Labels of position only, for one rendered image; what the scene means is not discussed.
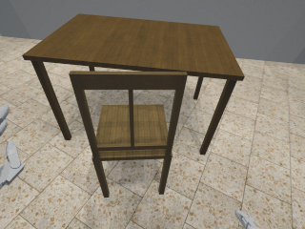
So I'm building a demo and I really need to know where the right robot hand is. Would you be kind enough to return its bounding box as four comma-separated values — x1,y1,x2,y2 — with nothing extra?
234,209,260,229

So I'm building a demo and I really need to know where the left robot hand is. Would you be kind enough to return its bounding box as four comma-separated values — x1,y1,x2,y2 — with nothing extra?
0,104,25,189

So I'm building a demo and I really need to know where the chair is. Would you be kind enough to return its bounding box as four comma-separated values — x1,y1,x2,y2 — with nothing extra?
69,71,188,198

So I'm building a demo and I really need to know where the table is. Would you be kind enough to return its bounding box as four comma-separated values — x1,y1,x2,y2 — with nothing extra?
22,13,245,156

